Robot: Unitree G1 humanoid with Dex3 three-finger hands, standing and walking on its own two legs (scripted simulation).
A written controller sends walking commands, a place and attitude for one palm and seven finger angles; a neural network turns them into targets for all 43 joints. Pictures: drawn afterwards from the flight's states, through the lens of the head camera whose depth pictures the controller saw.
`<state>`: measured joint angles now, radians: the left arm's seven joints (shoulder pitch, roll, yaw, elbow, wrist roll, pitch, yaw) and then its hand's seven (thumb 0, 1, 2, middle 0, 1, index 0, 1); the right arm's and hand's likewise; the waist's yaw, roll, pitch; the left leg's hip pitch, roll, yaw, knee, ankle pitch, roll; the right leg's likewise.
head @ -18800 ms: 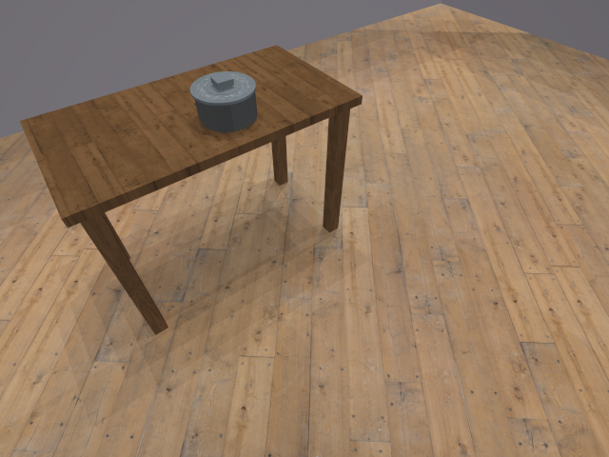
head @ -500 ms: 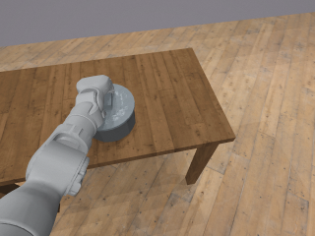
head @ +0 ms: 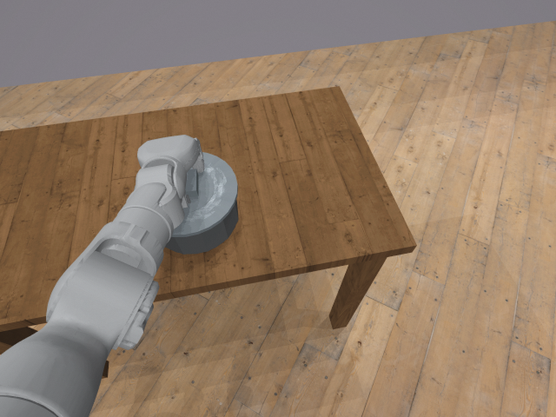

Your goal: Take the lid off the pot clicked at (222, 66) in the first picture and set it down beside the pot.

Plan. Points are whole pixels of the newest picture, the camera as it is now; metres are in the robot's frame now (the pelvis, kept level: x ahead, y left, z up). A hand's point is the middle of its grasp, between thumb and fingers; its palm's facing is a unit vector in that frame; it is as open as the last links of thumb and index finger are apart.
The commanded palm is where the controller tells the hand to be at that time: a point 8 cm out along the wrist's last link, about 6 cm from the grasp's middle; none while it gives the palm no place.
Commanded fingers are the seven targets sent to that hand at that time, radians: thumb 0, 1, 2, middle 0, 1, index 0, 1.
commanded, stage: close the fingers and squeeze the knob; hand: left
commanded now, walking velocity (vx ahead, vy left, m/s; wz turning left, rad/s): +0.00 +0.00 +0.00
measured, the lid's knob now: (183, 183) +0.50 +0.12 +0.01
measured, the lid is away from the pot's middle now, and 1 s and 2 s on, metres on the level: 0.00 0.00 0.00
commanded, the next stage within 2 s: lift the lid straight up in 0.92 s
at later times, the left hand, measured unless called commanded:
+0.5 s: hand (178, 185) +0.48 +0.12 +0.03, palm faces -0.38 -0.08 -0.92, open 8.7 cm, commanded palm +0.49 +0.12 +0.09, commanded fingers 0.00 0.34 0.91 -0.60 -1.00 -0.61 -1.01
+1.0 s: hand (179, 186) +0.47 +0.12 +0.03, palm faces -0.38 -0.08 -0.92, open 8.7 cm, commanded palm +0.49 +0.13 +0.09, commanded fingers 0.00 0.56 1.02 -0.69 -1.03 -0.70 -1.05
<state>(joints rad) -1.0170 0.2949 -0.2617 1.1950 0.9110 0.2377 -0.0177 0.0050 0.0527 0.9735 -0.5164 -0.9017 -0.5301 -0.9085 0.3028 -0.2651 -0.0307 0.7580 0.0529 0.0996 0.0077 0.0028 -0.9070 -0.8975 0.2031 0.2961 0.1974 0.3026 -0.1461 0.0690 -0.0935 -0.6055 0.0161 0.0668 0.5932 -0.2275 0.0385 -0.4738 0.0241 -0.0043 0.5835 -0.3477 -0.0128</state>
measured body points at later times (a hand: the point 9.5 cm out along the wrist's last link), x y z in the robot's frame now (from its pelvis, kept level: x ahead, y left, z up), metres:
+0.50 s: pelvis +0.01 +0.00 +0.00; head +0.08 -0.02 +0.44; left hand +0.49 +0.13 +0.09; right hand +0.05 -0.27 -0.14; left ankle +0.03 +0.10 -0.73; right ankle -0.05 -0.11 -0.73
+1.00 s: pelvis +0.00 +0.00 +0.00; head +0.07 -0.01 +0.44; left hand +0.49 +0.13 +0.08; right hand +0.01 -0.26 -0.14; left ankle +0.03 +0.10 -0.73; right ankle -0.05 -0.11 -0.73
